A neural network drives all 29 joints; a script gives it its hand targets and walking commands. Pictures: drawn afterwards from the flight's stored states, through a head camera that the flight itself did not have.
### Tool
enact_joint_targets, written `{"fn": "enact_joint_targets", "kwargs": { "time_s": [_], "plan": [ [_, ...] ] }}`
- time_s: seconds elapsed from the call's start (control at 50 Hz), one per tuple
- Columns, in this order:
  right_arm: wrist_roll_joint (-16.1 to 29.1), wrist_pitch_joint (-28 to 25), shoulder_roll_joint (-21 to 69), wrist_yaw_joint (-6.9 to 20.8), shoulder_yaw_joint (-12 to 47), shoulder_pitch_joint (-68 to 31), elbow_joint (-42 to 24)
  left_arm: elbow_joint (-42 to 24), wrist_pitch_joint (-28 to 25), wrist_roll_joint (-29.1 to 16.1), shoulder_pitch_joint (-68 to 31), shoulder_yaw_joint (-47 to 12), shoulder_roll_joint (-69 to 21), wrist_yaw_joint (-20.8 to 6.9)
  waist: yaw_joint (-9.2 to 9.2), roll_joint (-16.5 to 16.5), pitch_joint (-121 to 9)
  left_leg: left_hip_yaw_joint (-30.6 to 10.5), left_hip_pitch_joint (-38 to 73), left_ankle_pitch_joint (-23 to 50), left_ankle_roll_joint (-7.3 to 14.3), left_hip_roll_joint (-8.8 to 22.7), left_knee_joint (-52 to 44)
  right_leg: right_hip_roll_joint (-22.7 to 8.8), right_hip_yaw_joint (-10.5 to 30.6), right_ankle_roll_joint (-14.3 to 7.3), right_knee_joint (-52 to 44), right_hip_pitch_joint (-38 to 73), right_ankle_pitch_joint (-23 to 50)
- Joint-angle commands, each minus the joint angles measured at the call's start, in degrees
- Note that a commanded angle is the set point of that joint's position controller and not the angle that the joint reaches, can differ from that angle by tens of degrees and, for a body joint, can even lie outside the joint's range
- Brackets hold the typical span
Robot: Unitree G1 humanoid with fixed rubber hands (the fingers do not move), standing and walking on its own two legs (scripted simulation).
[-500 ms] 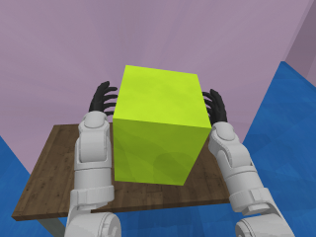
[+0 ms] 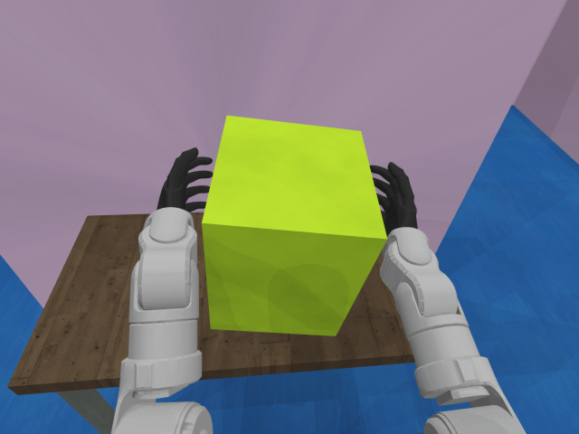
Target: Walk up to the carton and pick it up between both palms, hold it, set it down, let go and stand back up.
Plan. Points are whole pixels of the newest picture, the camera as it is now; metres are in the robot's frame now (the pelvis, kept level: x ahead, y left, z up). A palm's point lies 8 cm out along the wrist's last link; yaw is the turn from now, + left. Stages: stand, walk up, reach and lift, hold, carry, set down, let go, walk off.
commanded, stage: hold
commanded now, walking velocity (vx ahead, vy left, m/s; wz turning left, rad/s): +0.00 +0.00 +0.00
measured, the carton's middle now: (284, 232) +0.39 -0.01 +0.10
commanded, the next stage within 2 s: none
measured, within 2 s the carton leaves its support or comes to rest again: neither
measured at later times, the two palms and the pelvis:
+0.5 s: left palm (158, 229) +0.35 +0.16 +0.15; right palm (376, 213) +0.36 -0.13 +0.16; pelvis +0.00 -0.01 +0.00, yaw +2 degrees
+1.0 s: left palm (145, 222) +0.34 +0.17 +0.17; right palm (371, 197) +0.36 -0.12 +0.19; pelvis +0.00 -0.01 +0.00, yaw +0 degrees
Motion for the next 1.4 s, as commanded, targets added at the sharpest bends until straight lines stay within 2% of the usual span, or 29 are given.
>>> {"fn": "enact_joint_targets", "kwargs": {
  "time_s": [0.0, 0.02, 0.1, 0.2, 0.28, 0.32, 0.36, 0.42, 0.46, 0.5, 0.56, 0.6, 0.64, 0.68, 0.72, 0.76, 0.78, 0.82, 0.84, 0.88, 0.94, 0.98, 1.06, 1.12, 1.16, 1.22, 1.28, 1.34, 1.38],
  "plan": [
    [3.2, -2.9, 28.7, 8.1, 22.9, -50.4, -15.8, 0.6, -3.6, -6.8, -34.8, -17.8, -22.6, -8.9, 6.86, -1.7, -21.1, 3.2, 9.1, 6.5, 2.1, -2.7, -3.9, 3.3, -2.3, 1.5, -2.6, 0.6, 2.6],
    [3.4, -2.8, 29.2, 8.2, 23.2, -51.7, -15.4, 1.4, -3.9, -6.8, -35.8, -16.7, -22.4, -8.8, 7.41, -3.2, -21.6, 3.3, 8.9, 6.9, 2.5, -2.6, -4.1, 3.6, -2.3, 1.5, -2.7, 0.7, 2.6],
    [4.3, -3.4, 29.4, 7.9, 23.3, -53.3, -16.2, 1.9, -4.2, -7.8, -35.1, -16.6, -23.6, -8.5, 7.13, -3.8, -25.4, 3.1, 11.7, 12.8, 1.9, -2.4, -2.7, 4.8, -2.5, 1.4, -2.4, 0.9, 7.1],
    [1.3, -2.0, 26.3, 7.4, 15.4, -44.4, -3.8, 3.1, -3.1, -6.1, -34.9, -17.9, -24.8, -10.3, 1.05, 0.4, -14.9, 3.5, 10.4, 7.1, -0.1, -2.1, -4.0, 4.3, -2.8, 0.8, -3.4, -1.2, 2.3],
    [-1.1, -1.7, 26.2, 7.8, 9.8, -43.1, 1.4, 3.1, -3.1, -6.0, -39.3, -20.2, -25.7, -11.9, -1.68, 4.7, -10.4, 3.9, 7.3, 0.8, -1.0, -1.9, -5.4, 3.2, -2.5, 0.4, -3.6, -1.8, -2.3],
    [-1.4, -3.3, 26.8, 7.7, 9.3, -44.4, -2.1, -0.6, -4.1, -8.1, -41.3, -22.5, -26.4, -11.7, -2.82, 7.2, -14.8, 3.5, 9.2, 5.2, -2.1, -2.2, -3.7, 3.0, -2.6, 0.6, -2.6, -1.1, 1.4],
    [-0.4, -4.6, 27.4, 7.5, 11.0, -43.7, -6.5, -6.8, -5.7, -11.2, -42.8, -26.3, -27.3, -10.9, -4.05, 9.8, -21.3, 2.6, 13.5, 13.5, -3.9, -2.1, -0.8, 3.2, -2.7, 0.8, -1.3, -0.6, 7.8],
    [2.7, -6.2, 28.1, 6.6, 17.6, -43.5, -18.8, -17.6, -7.1, -15.3, -40.9, -33.0, -28.0, -8.7, -4.45, 12.9, -35.0, 0.6, 20.3, 28.7, -5.8, -2.2, 4.8, 3.6, -2.7, 1.3, 0.9, 1.0, 19.3],
    [3.9, -5.8, 27.5, 5.8, 20.7, -42.5, -22.3, -19.0, -6.8, -15.4, -37.9, -33.9, -26.5, -7.8, -3.58, 12.8, -36.0, 0.2, 21.4, 31.6, -5.6, -2.3, 6.1, 3.4, -2.5, 2.0, 1.4, 1.1, 22.7],
    [3.6, -4.4, 26.4, 5.6, 21.8, -40.3, -20.6, -15.3, -5.7, -12.6, -34.8, -30.9, -23.4, -7.8, -1.84, 10.6, -30.6, 0.6, 18.2, 26.0, -4.1, -2.9, 4.5, 2.7, -2.1, 2.4, 0.6, 1.5, 21.5],
    [2.3, -2.2, 26.7, 6.4, 21.6, -43.0, -15.1, -3.6, -3.4, -7.4, -33.6, -23.2, -21.5, -9.1, 2.48, 4.0, -19.3, 2.2, 10.4, 10.2, 0.0, -3.6, -0.9, 1.8, -1.7, 2.2, -1.6, 1.3, 10.0],
    [1.7, -1.6, 27.1, 7.3, 21.1, -45.9, -13.0, 0.1, -2.5, -5.3, -33.8, -18.3, -20.4, -9.8, 5.02, 0.0, -15.5, 3.3, 7.5, 3.8, 2.1, -3.3, -3.9, 1.8, -1.6, 2.0, -2.7, 1.1, 4.3],
    [3.1, -2.4, 28.5, 8.1, 22.8, -49.4, -15.3, 0.3, -3.0, -5.9, -34.4, -17.1, -21.7, -9.7, 6.81, -2.5, -18.7, 3.6, 8.1, 5.2, 2.4, -2.8, -4.4, 2.9, -2.3, 1.8, -2.5, 1.1, 3.2],
    [4.6, -3.3, 30.2, 8.0, 25.4, -51.3, -18.3, -1.2, -3.8, -7.4, -33.8, -17.2, -23.3, -9.1, 7.61, -4.1, -24.3, 3.5, 10.8, 12.3, 2.2, -2.6, -3.1, 4.0, -2.5, 1.7, -1.8, 2.4, 8.7],
    [5.8, -3.7, 30.6, 7.3, 26.3, -51.9, -20.3, -2.4, -4.5, -9.0, -34.5, -18.5, -24.0, -8.7, 6.96, -3.8, -28.4, 3.0, 13.3, 17.4, 1.5, -2.7, -1.3, 4.6, -2.1, 2.0, -1.2, 3.1, 14.6],
    [5.6, -3.6, 30.1, 6.6, 25.7, -51.0, -19.9, -1.5, -4.7, -9.4, -33.6, -19.0, -24.0, -8.9, 6.01, -3.6, -28.1, 2.9, 14.5, 18.8, 1.1, -2.7, -0.8, 4.9, -2.2, 2.2, -1.4, 2.4, 16.5],
    [5.2, -3.4, 29.5, 6.5, 24.8, -49.5, -18.4, -1.6, -4.5, -9.2, -33.1, -19.3, -24.0, -9.0, 5.23, -3.0, -27.1, 2.7, 14.4, 18.5, 0.9, -2.7, -0.8, 4.9, -2.3, 2.0, -1.6, 2.1, 15.5],
    [3.2, -2.2, 27.3, 6.4, 20.5, -45.9, -10.8, 0.5, -3.7, -7.3, -33.7, -17.6, -22.7, -10.0, 3.52, -2.2, -19.2, 3.0, 12.9, 12.0, 1.0, -2.6, -2.4, 4.3, -2.3, 1.8, -2.9, -0.5, 9.0],
    [2.1, -1.6, 26.7, 6.5, 17.7, -43.8, -6.9, 1.4, -3.3, -6.4, -34.1, -17.7, -22.9, -10.5, 1.93, -0.8, -15.7, 3.2, 11.6, 8.6, 0.6, -2.4, -3.4, 4.1, -2.4, 1.2, -3.5, -1.3, 5.0],
    [0.8, -1.0, 26.0, 6.9, 14.2, -41.2, -1.9, 1.2, -2.5, -5.0, -35.9, -18.2, -23.6, -11.6, 0.4, 1.6, -10.1, 3.5, 9.0, 3.2, 0.2, -2.3, -4.7, 3.4, -2.5, 0.8, -3.8, -1.9, -0.2],
    [-1.9, -1.9, 26.1, 7.6, 9.5, -43.4, 0.0, 1.9, -3.3, -6.8, -40.9, -21.2, -25.2, -12.3, -2.38, 5.2, -10.3, 3.8, 7.0, -1.6, -1.0, -1.9, -5.6, 2.9, -2.6, 0.4, -3.5, -2.8, -3.7],
    [-2.8, -3.4, 27.0, 7.7, 8.1, -43.1, -2.1, -1.6, -4.8, -9.3, -43.2, -23.8, -26.3, -11.8, -3.6, 8.3, -15.1, 3.5, 9.1, 2.3, -2.3, -2.0, -4.0, 2.6, -2.5, 0.5, -2.6, -2.1, 0.2],
    [0.3, -6.2, 27.0, 7.5, 13.3, -43.7, -13.1, -13.8, -7.2, -14.8, -42.7, -32.0, -29.3, -9.0, -4.98, 14.0, -31.3, 1.3, 19.2, 22.0, -5.7, -1.5, 2.6, 3.4, -2.9, 0.5, 0.0, -1.7, 12.0],
    [2.0, -5.5, 26.3, 6.9, 17.3, -40.8, -15.9, -14.7, -6.9, -13.8, -39.2, -32.2, -26.8, -7.7, -3.59, 13.5, -31.6, 0.7, 20.1, 27.2, -5.6, -2.0, 4.5, 3.4, -2.7, 1.2, 0.4, -1.0, 16.0],
    [1.8, -4.5, 25.9, 6.9, 18.4, -42.3, -15.0, -9.7, -5.6, -11.3, -37.5, -29.0, -24.4, -7.9, -1.33, 10.1, -26.6, 1.3, 16.3, 20.0, -3.4, -2.6, 2.4, 2.8, -2.5, 1.5, -0.7, -1.0, 12.2],
    [1.9, -3.2, 26.7, 7.8, 20.3, -46.0, -14.0, -1.8, -3.7, -7.2, -35.3, -22.7, -23.0, -8.6, 3.29, 3.9, -19.8, 2.6, 10.8, 9.7, 0.2, -3.0, -1.6, 2.4, -2.4, 1.6, -2.0, 0.1, 5.4],
    [3.1, -3.4, 28.7, 8.4, 22.9, -50.6, -15.5, 0.6, -3.7, -6.5, -35.2, -18.1, -22.4, -8.7, 6.49, -1.6, -21.0, 3.4, 9.3, 8.0, 2.1, -2.7, -3.5, 3.2, -2.3, 1.6, -2.3, 1.3, 5.0],
    [5.3, -4.1, 30.8, 8.0, 26.3, -52.4, -19.4, -1.6, -4.8, -8.6, -35.4, -18.4, -23.8, -8.1, 7.58, -4.0, -28.1, 3.3, 12.1, 14.8, 1.9, -2.7, -2.0, 4.1, -2.1, 1.9, -1.4, 3.1, 12.2],
    [5.6, -4.0, 30.8, 7.4, 26.4, -53.0, -20.0, -1.1, -5.4, -9.5, -35.6, -18.3, -23.7, -8.1, 7.28, -4.8, -29.5, 3.1, 13.0, 17.0, 1.9, -2.8, -1.2, 4.6, -1.9, 2.1, -1.5, 3.1, 14.6]
  ]
}}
